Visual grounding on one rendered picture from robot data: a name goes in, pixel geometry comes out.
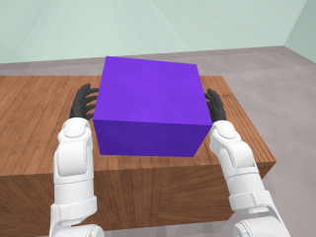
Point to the left robot upper arm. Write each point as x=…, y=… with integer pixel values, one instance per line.
x=89, y=230

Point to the right robot hand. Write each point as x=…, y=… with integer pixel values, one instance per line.
x=215, y=106

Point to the left robot hand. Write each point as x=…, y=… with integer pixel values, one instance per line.
x=79, y=108

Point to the robot left forearm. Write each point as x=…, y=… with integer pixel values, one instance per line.
x=73, y=174

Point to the right robot upper arm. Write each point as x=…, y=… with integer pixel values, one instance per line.
x=267, y=226

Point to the carton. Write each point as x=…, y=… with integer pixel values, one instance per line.
x=150, y=108

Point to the pedestal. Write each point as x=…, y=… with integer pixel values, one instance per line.
x=132, y=191

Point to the robot right forearm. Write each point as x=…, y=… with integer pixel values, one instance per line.
x=244, y=183

